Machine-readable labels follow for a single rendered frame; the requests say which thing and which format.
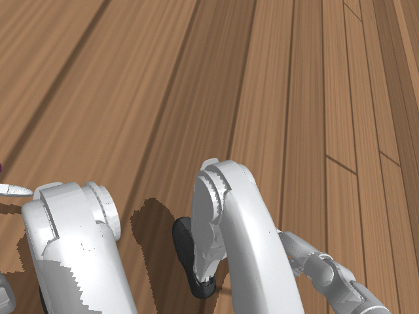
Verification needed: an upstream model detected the right robot arm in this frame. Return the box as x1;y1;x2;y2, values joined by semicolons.
304;252;391;314

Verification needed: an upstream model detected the right robot hand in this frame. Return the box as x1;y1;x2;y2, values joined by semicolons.
277;229;319;277

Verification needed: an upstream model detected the right robot foot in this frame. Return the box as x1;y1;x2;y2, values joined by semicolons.
172;217;216;299

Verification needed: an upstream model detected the left robot hand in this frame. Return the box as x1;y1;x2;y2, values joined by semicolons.
0;184;33;197

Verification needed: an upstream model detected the left robot arm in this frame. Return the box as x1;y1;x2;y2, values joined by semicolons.
0;272;16;314

